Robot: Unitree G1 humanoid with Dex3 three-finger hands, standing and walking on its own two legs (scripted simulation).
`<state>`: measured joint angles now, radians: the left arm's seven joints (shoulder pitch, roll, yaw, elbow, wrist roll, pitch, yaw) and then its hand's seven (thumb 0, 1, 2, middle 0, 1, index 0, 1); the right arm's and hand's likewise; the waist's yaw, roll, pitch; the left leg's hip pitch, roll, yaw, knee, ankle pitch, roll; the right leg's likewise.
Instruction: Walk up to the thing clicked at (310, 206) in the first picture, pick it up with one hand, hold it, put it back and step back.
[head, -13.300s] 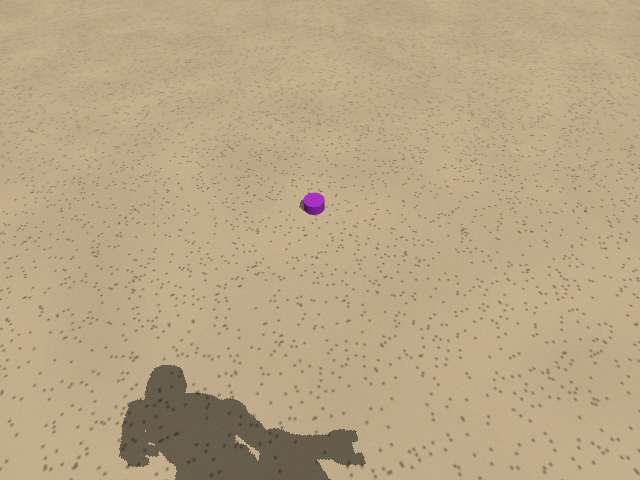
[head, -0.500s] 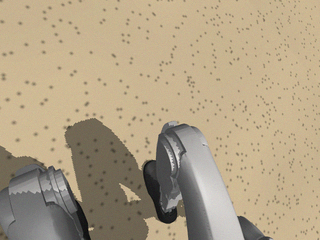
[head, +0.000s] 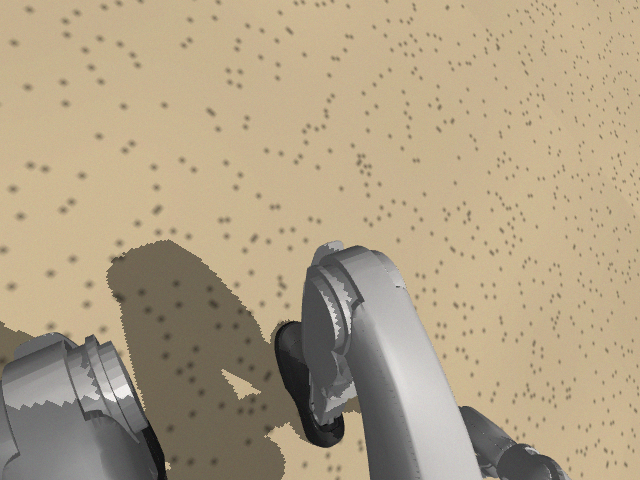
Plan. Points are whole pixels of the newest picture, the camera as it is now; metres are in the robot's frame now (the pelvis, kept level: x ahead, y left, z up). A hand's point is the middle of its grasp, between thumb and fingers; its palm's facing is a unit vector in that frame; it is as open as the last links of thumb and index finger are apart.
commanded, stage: rest palm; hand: left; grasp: from above
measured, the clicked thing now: out of the picture +0.43 +0.34 -0.27
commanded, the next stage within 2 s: close in 0.08 s
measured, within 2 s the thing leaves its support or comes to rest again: neither
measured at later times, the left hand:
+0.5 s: hand out of the picture +0.42 +0.32 -0.25, palm faces -0.45 -0.16 -0.88, open 13.1 cm
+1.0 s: hand out of the picture +0.42 +0.32 -0.25, palm faces -0.46 -0.16 -0.87, open 11.9 cm
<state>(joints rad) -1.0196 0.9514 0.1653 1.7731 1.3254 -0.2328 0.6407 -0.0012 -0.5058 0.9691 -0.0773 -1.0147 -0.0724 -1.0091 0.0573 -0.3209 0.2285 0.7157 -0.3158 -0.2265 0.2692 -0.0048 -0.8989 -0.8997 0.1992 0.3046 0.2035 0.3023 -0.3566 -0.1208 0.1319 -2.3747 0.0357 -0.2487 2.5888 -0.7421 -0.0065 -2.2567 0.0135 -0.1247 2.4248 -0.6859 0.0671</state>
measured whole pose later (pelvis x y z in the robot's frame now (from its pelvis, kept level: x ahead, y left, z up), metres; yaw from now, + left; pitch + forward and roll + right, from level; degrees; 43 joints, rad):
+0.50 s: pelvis +0.00 +0.00 +0.00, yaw -1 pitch +27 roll -14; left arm -1.02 1.00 0.15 1.78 1.31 -0.25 0.66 0.00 -0.34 0.86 -0.16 -1.01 -0.18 -0.98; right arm 0.06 -0.34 0.28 0.71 -0.33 -0.25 0.28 0.00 -0.90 -0.90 0.20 0.30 0.20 0.30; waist -0.37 -0.14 0.16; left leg -2.37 0.04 -0.27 2.60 -0.75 -0.01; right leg -2.24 0.02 -0.14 2.42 -0.68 0.07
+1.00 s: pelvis +0.00 +0.00 +0.00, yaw -1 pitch +27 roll -14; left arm -1.03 1.01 0.13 1.78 1.30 -0.25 0.64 0.00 -0.21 0.74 -0.24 -0.93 -0.37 -0.88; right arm 0.06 -0.34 0.30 0.68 -0.32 -0.25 0.28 0.00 -0.90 -0.90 0.20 0.30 0.20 0.30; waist -0.37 -0.14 0.17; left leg -2.36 0.04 -0.28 2.59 -0.74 -0.01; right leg -2.24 0.02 -0.15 2.41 -0.67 0.07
